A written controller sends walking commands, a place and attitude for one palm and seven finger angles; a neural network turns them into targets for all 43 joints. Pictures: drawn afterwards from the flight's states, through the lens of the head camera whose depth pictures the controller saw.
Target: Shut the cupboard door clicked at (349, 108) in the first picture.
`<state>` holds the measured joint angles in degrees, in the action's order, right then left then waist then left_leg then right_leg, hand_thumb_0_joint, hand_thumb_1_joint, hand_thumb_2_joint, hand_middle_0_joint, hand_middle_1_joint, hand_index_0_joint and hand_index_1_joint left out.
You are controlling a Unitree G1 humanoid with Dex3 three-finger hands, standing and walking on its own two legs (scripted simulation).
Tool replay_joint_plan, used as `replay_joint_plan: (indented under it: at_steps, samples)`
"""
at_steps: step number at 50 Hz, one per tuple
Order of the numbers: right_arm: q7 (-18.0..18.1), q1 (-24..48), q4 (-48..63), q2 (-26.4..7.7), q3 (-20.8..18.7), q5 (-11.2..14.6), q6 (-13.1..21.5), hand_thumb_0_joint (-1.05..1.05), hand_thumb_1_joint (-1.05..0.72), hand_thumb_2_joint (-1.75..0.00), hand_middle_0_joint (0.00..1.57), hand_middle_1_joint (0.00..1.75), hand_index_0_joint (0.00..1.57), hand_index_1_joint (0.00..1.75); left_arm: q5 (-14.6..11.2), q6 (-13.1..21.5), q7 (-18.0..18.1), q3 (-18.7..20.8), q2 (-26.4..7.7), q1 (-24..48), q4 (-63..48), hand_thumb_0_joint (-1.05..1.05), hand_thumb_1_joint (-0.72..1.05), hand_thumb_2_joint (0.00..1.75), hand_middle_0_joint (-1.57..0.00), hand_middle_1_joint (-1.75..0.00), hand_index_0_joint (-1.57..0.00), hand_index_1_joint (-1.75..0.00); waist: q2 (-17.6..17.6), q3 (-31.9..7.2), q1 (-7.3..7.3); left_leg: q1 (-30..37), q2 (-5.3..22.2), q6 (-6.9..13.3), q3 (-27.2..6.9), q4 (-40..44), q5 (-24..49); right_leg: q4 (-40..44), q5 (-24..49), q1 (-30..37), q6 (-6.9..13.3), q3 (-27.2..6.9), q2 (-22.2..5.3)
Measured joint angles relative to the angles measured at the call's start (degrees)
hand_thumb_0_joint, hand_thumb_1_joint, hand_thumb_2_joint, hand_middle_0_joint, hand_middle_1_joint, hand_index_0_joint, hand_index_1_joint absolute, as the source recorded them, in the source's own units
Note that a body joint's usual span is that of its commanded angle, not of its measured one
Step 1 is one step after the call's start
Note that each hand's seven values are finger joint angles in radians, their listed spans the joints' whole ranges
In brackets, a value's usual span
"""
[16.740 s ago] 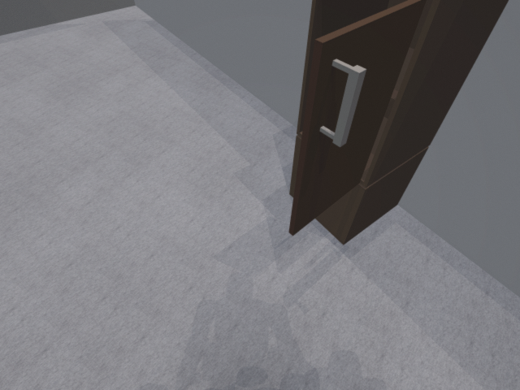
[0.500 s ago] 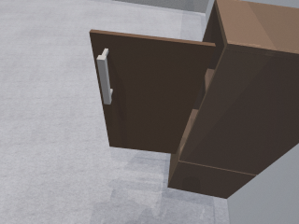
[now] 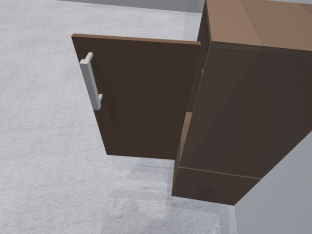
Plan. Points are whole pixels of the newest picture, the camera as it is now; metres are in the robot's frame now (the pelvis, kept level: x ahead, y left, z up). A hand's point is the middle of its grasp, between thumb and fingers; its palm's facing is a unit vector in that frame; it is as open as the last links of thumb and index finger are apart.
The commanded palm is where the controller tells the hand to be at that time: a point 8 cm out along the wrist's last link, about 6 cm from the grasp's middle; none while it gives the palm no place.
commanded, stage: come to a stop and stand still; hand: left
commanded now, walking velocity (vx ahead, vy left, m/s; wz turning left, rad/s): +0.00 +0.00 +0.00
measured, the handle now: (93, 82) +0.50 +0.22 +0.12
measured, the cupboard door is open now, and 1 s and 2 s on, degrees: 95 95 95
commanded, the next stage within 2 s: look again from close up in 0.42 s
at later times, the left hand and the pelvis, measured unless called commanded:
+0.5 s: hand out of the picture -0.03 +0.15 -0.18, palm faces +0.07 -0.98 -0.16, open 7.4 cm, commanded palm none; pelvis +0.02 +0.00 +0.00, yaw +0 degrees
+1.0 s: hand out of the picture +0.01 +0.24 -0.18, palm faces -0.01 -0.98 -0.22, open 7.4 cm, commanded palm none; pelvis -0.01 +0.06 +0.00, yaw -2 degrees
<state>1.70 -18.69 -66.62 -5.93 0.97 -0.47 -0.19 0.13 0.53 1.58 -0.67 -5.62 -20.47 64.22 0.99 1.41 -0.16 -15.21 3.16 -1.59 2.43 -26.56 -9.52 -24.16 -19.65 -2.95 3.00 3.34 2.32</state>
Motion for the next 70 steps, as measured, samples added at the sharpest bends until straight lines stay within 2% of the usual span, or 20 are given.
replay_joint_plan:
  at_steps: [6, 26, 30, 33, 35, 39, 44, 50, 53, 58, 65, 68, 70]
  samples:
    - [0.3, 0.6, -0.1, 0.8, 0.1, 0.0, 0.2, 0.01, -0.91, -0.9, 0.2, 0.3, 0.19, 0.3, 0.1, 0.1, 0.3, 0.2, 0.4, -0.3, 0.0, 0.0, 0.91, 0.9, -0.2, -0.3, -0.2, -0.3, -0.2, 0.3, 0.3, 0.5, 0.0, -0.2, 0.0, 0.3, -0.2, 0.3, -0.2, 0.5, 0.2, 0.0, 0.0]
    - [0.9, 2.9, 0.5, -1.7, -0.4, 0.1, 0.1, 0.02, -0.93, -0.9, 0.2, 0.3, 0.19, 0.3, 0.4, 0.0, 0.8, 0.6, -0.7, -1.5, 0.3, 0.0, 0.91, 0.9, -0.2, -0.3, -0.2, -0.3, 0.3, 0.3, 1.26, 2.1, -0.6, -0.3, 0.4, 0.3, -1.7, 0.7, -1.4, 2.3, 0.0, -0.3, -0.6]
    - [0.1, 4.0, 4.2, -3.8, -1.1, -0.1, 0.1, 0.02, -0.94, -0.9, 0.2, 0.3, 0.19, 0.3, 1.4, 2.1, 1.6, 0.2, 0.4, -2.2, -1.1, 0.0, 0.91, 0.9, -0.2, -0.3, -0.2, -0.3, -1.9, 0.9, 1.05, -2.7, -0.2, 2.2, -0.5, -9.2, -7.1, -0.3, -0.7, 0.0, -0.6, -1.0, 0.6]
    - [0.1, 4.0, 7.0, -4.4, -1.5, -0.1, 1.3, 0.02, -0.93, -0.9, 0.2, 0.3, 0.19, 0.3, 1.2, 2.4, 1.5, 0.0, 0.1, -2.4, -2.0, 0.0, 0.9, 0.9, -0.2, -0.3, -0.2, -0.3, -2.7, 1.3, -0.41, -1.5, -1.4, 3.4, 0.1, -7.4, -5.1, -4.7, -1.5, -1.9, -0.8, -0.9, 0.5]
    - [0.2, 3.6, 7.6, -3.9, -1.4, -0.1, 1.9, 0.01, -0.93, -0.9, 0.2, 0.3, 0.19, 0.3, 0.9, 1.7, 1.6, 0.2, -1.1, -1.7, -2.4, 0.0, 0.9, 0.9, -0.2, -0.3, -0.2, -0.3, -1.6, 1.0, -0.78, -0.8, -2.4, 3.5, 0.3, -7.4, -6.2, -8.4, -2.4, -2.9, -1.2, -0.8, -0.6]
    - [0.6, 3.1, 7.7, -3.3, -1.0, 0.0, 1.2, 0.01, -0.93, -0.9, 0.2, 0.3, 0.19, 0.3, 0.7, 0.6, 1.7, 0.7, -3.0, 0.3, -4.0, 0.0, 0.91, 0.9, -0.2, -0.3, -0.2, -0.3, -0.4, -0.6, 0.42, -1.6, -3.5, 4.2, 1.4, -8.8, -7.1, -6.7, -4.8, -2.1, -2.2, -2.2, -1.8]
    - [0.0, 3.9, 7.9, -4.0, -0.7, -0.2, 0.7, 0.01, -0.95, -0.9, 0.2, 0.3, 0.19, 0.3, 0.9, 0.0, 1.3, 0.4, -4.0, 3.0, -5.6, 0.0, 0.91, 0.9, -0.2, -0.3, -0.2, -0.3, -1.2, -0.2, 0.38, -1.9, -4.2, 5.5, 1.7, -6.9, -5.1, -5.8, -2.4, -3.0, -3.4, -2.3, -2.5]
    - [-0.8, 3.6, 8.1, -3.9, -0.5, -0.4, 0.4, 0.01, -0.94, -0.9, 0.2, 0.3, 0.2, 0.3, 1.0, -1.0, 0.7, 0.4, -5.5, 3.4, -6.2, 0.0, 0.91, 0.9, -0.2, -0.3, -0.2, -0.3, -0.1, -0.3, 0.35, -2.2, -5.7, 6.6, 2.6, -2.9, -2.1, -5.4, -1.3, -5.0, -2.8, -3.1, -3.9]
    - [-1.0, 3.6, 7.8, -4.0, -0.4, -0.4, 0.1, 0.01, -0.93, -0.9, 0.2, 0.3, 0.2, 0.3, 1.1, -1.2, 0.5, 0.4, -5.9, 2.9, -5.8, 0.0, 0.91, 0.9, -0.2, -0.3, -0.2, -0.3, 0.1, -0.2, 0.52, -2.4, -6.4, 6.9, 2.9, -0.8, -0.7, -5.2, -1.1, -6.1, -2.3, -3.3, -4.5]
    - [-1.2, 3.7, 6.5, -4.1, -0.4, -0.3, -0.1, 0.01, -0.92, -0.9, 0.2, 0.3, 0.2, 0.3, 1.1, -1.0, 0.3, 0.3, -6.0, 0.9, -4.3, 0.0, 0.91, 0.9, -0.2, -0.3, -0.2, -0.3, 0.0, 0.0, 0.97, -2.3, -6.8, 7.0, 3.0, 1.5, 0.7, -3.7, -0.1, -6.4, -2.6, -3.6, -4.8]
    - [-1.3, 3.5, 5.1, -3.6, -0.7, -0.4, -0.3, 0.01, -0.92, -0.9, 0.2, 0.3, 0.2, 0.3, 1.4, -1.1, -0.2, 0.4, -5.3, -2.9, -1.6, 0.0, 0.91, 0.9, -0.2, -0.3, -0.2, -0.3, 0.4, -0.7, 1.27, -2.3, -6.5, 6.8, 2.8, 0.8, -0.4, -4.5, -2.4, -6.3, -1.1, -3.8, -4.3]
    - [-1.2, 3.4, 4.6, -3.4, -0.9, -0.4, -0.1, 0.01, -0.91, -0.9, 0.2, 0.3, 0.2, 0.3, 1.3, -0.8, -0.5, 0.4, -4.7, -4.2, -0.6, 0.0, 0.91, 0.9, -0.2, -0.3, -0.19, -0.3, 0.6, -1.0, 1.55, -2.4, -6.2, 6.4, 2.8, -0.6, -1.6, -4.5, -1.8, -6.0, -1.3, -3.7, -4.0]
    - [-1.2, 3.4, 4.4, -3.4, -1.0, -0.3, 0.1, 0.01, -0.92, -0.9, 0.2, 0.3, 0.2, 0.3, 1.3, -0.4, -0.6, 0.3, -4.1, -5.0, -0.1, 0.0, 0.91, 0.9, -0.2, -0.3, -0.19, -0.3, 0.5, -1.2, 1.76, -2.7, -5.7, 6.0, 2.6, -1.9, -2.7, -4.2, -1.9, -5.5, -2.2, -3.7, -3.6]
